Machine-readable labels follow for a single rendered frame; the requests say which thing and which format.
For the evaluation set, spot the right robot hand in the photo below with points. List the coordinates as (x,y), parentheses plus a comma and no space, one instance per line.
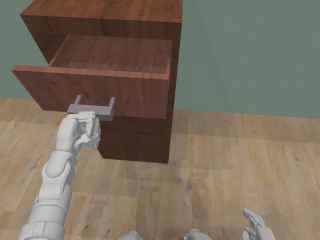
(262,232)

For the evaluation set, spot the robot left forearm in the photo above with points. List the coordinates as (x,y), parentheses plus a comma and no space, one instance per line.
(49,211)

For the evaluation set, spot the handle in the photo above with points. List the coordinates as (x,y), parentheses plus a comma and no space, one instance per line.
(103,113)

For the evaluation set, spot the left robot shin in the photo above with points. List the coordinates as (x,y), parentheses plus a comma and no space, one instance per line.
(133,232)

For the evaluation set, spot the cabinet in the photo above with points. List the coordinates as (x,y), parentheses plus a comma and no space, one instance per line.
(127,138)

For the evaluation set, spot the robot shin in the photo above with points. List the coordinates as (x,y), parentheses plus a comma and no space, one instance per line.
(133,232)
(194,230)

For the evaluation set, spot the drawer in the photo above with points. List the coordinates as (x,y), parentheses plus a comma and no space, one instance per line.
(136,71)

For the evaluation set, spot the right robot shin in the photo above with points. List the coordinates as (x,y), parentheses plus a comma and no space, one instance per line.
(194,230)

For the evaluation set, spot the left robot hand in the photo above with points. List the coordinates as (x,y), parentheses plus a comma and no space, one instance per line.
(70,130)

